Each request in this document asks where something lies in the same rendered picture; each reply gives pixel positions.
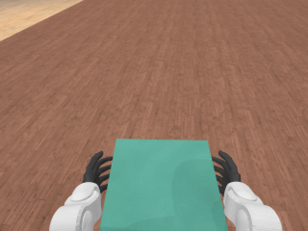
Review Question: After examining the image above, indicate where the left robot hand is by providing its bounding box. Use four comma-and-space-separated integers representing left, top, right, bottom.
82, 151, 113, 193

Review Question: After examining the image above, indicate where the right robot hand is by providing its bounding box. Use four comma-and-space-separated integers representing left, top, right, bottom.
211, 150, 242, 197

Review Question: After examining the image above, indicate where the left robot forearm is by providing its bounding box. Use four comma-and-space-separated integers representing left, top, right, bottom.
49, 182, 102, 231

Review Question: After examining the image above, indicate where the right robot forearm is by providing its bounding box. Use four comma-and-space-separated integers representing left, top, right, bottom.
223, 181, 283, 231

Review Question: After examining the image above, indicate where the carton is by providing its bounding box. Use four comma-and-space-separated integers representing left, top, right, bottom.
99, 139, 229, 231

